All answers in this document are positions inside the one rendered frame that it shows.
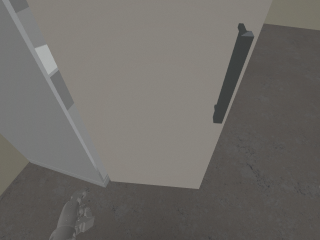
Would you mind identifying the left robot hand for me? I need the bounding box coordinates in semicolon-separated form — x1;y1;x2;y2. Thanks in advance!
57;187;95;235

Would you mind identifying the fridge door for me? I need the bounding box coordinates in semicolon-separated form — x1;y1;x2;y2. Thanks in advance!
26;0;273;189

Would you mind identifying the handle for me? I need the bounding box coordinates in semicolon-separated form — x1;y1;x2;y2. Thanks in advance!
213;23;254;124

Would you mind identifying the robot left forearm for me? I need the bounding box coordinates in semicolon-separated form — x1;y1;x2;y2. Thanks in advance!
49;226;76;240

